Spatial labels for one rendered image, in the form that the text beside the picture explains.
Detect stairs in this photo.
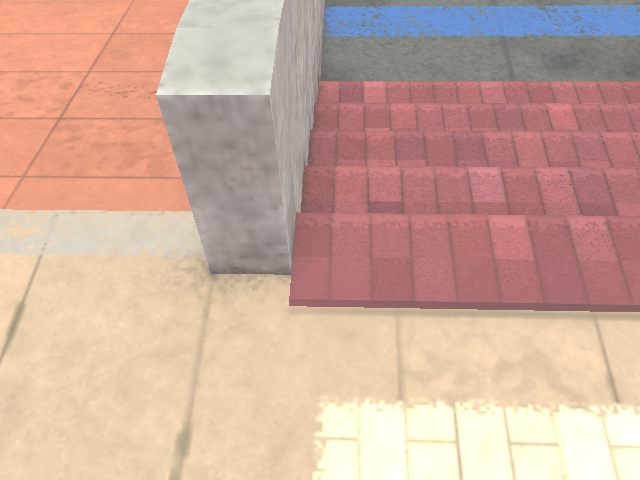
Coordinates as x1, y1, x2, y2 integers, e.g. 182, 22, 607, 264
301, 81, 640, 216

